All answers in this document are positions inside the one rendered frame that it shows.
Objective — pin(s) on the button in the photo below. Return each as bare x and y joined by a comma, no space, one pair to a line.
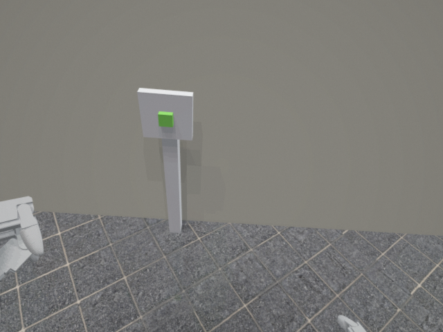
165,119

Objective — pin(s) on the robot left hand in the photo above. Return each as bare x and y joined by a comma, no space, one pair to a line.
17,220

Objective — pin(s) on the panel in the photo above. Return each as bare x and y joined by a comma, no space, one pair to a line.
151,101

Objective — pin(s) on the robot right hand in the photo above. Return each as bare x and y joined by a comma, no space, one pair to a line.
348,325

